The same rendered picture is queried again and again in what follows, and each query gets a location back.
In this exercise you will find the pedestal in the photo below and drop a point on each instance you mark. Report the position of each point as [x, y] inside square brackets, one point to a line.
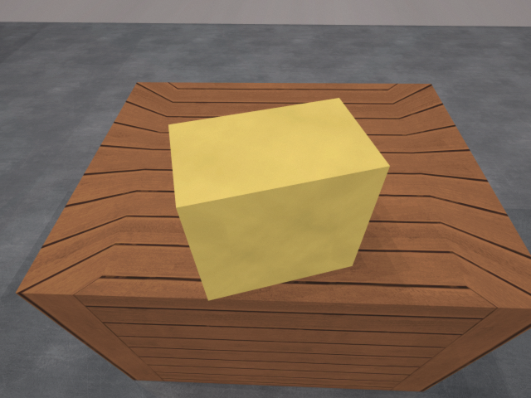
[441, 277]

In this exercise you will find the carton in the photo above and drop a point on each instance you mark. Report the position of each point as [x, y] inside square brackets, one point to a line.
[274, 195]

